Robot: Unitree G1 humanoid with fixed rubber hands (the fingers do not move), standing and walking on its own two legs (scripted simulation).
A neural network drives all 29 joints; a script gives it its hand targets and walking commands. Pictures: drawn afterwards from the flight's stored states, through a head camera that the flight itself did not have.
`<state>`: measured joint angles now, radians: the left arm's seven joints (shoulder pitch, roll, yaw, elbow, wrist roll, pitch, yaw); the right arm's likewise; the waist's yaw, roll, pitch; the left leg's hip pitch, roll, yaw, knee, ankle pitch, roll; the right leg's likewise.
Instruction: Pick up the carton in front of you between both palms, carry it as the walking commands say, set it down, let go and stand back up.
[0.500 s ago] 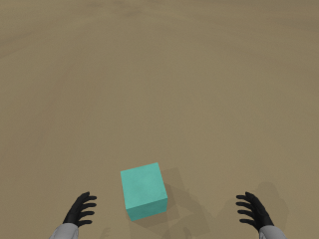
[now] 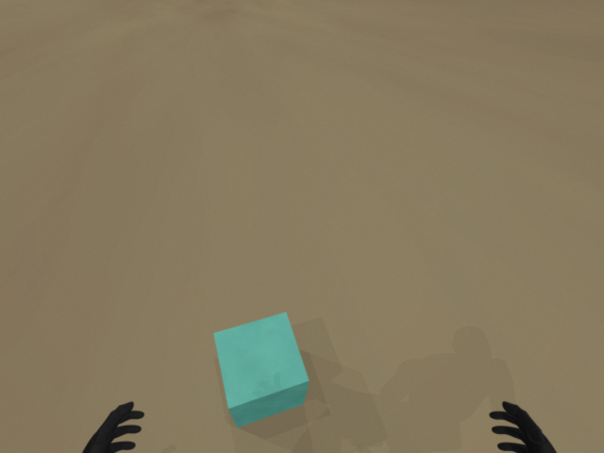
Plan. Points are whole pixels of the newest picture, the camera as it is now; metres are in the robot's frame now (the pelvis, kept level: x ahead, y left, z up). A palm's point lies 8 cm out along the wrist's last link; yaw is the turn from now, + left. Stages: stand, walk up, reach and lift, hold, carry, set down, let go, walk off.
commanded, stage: stand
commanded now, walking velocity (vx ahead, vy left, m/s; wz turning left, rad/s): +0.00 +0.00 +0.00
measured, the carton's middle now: (261, 370) +0.40 +0.11 -0.64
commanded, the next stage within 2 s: none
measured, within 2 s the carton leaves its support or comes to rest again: neither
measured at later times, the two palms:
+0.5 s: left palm out of the picture +0.09 +0.30 -0.11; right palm out of the picture +0.09 -0.30 -0.08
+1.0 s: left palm out of the picture +0.06 +0.30 -0.11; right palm out of the picture +0.07 -0.31 -0.08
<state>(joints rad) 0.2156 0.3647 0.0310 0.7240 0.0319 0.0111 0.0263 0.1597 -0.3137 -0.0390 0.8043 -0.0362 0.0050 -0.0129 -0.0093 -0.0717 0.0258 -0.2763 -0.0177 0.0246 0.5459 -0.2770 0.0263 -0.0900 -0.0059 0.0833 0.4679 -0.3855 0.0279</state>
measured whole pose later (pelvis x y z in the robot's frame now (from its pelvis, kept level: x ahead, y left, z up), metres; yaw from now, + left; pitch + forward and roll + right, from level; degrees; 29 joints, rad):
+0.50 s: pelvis -0.01 +0.00 +0.01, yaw +0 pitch -1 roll +0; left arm 0.20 0.38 0.01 0.87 0.03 0.00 0.03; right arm 0.13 -0.34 -0.03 0.94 -0.02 0.00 -0.01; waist -0.01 -0.05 0.03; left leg -0.22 -0.01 0.03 0.46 -0.22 0.02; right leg -0.04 0.00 0.09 0.38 -0.33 0.03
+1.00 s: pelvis -0.02 +0.00 +0.01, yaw +0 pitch -2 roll +0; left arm 0.18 0.40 0.01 0.96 0.02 -0.01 0.02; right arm 0.11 -0.36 -0.02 1.02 -0.01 -0.01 -0.01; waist -0.01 -0.04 0.04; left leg -0.20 -0.01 0.02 0.42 -0.18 0.02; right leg -0.02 0.00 0.08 0.35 -0.29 0.03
